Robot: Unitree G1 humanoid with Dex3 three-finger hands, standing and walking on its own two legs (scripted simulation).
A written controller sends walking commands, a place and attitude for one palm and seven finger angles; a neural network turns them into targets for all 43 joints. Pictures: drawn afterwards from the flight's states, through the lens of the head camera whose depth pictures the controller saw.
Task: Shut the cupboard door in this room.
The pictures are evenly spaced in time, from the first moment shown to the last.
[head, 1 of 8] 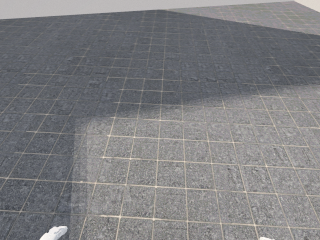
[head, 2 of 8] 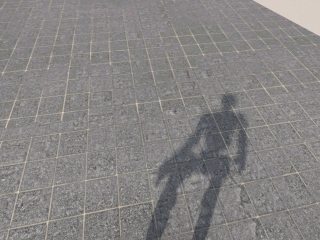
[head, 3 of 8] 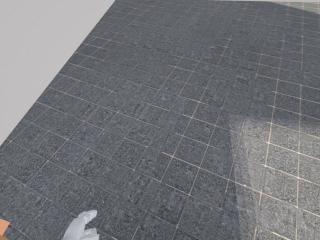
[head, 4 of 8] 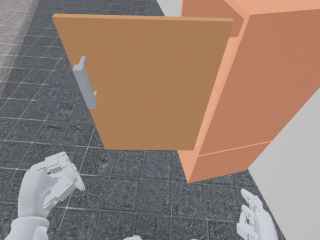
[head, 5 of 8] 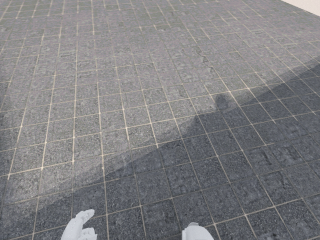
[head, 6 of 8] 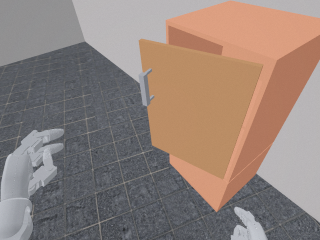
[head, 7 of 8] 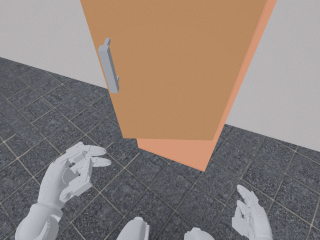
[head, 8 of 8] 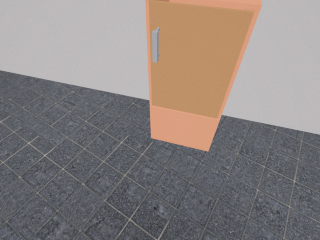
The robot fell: no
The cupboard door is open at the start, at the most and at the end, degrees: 77 77 0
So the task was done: yes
